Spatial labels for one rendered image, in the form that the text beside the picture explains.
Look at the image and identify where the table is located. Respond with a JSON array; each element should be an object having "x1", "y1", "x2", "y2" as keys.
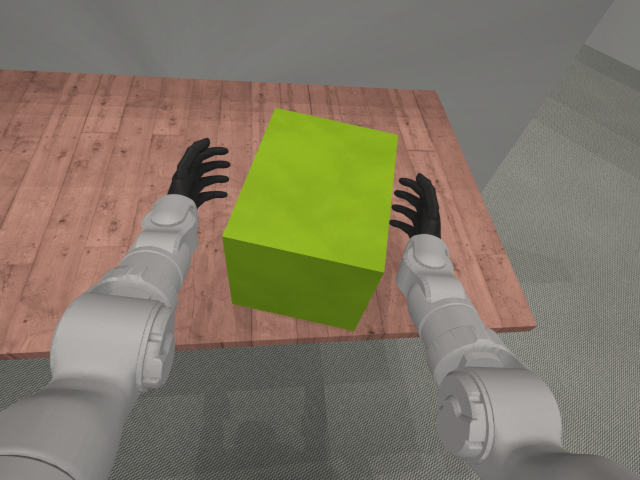
[{"x1": 0, "y1": 69, "x2": 537, "y2": 360}]

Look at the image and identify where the robot left forearm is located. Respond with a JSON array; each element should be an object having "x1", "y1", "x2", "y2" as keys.
[{"x1": 50, "y1": 194, "x2": 199, "y2": 377}]

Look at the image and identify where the carton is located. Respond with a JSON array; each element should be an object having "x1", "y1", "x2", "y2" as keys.
[{"x1": 222, "y1": 108, "x2": 398, "y2": 331}]

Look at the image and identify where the robot right hand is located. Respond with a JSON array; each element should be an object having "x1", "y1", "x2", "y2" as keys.
[{"x1": 389, "y1": 173, "x2": 441, "y2": 239}]

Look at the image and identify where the left robot upper arm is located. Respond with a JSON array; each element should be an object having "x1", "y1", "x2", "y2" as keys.
[{"x1": 0, "y1": 292, "x2": 175, "y2": 480}]

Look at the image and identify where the robot right forearm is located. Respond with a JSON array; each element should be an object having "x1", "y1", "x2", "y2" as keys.
[{"x1": 396, "y1": 234, "x2": 562, "y2": 436}]

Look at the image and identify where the robot left hand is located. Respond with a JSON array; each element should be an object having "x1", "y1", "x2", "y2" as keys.
[{"x1": 167, "y1": 138, "x2": 230, "y2": 209}]

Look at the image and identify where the right robot upper arm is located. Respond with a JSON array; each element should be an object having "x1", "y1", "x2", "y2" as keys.
[{"x1": 436, "y1": 366, "x2": 640, "y2": 480}]

